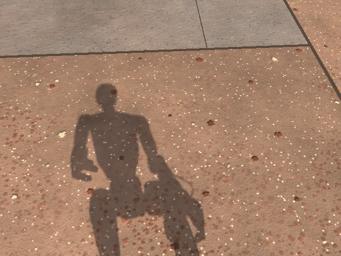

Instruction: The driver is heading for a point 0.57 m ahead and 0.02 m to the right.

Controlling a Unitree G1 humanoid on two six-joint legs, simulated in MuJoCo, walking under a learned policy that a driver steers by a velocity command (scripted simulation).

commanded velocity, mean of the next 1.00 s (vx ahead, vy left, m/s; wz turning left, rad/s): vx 0.39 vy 0.00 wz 0.00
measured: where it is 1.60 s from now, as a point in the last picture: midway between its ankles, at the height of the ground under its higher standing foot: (174, 242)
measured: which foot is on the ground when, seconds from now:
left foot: down 0.00-0.08, up 0.10-0.62, down 0.64-1.00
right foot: up 0.00-0.06, down 0.08-0.66, up 0.68-1.00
